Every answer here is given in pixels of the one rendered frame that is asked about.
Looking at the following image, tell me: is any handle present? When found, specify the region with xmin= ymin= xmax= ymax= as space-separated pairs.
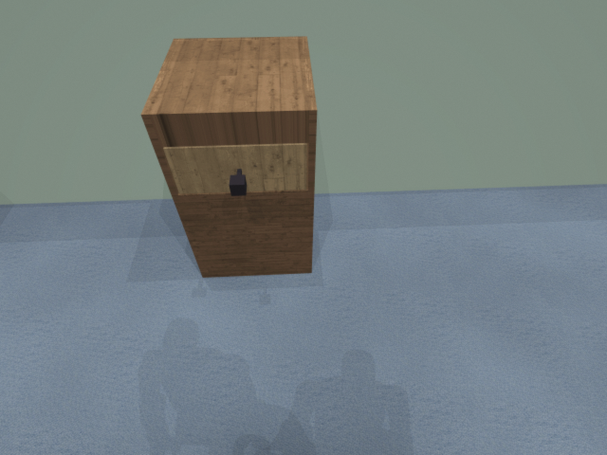
xmin=230 ymin=169 xmax=247 ymax=196

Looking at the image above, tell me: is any drawer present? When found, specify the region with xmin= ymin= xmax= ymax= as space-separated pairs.
xmin=163 ymin=143 xmax=307 ymax=193

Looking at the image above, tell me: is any cabinet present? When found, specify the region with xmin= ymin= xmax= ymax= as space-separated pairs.
xmin=141 ymin=36 xmax=317 ymax=278

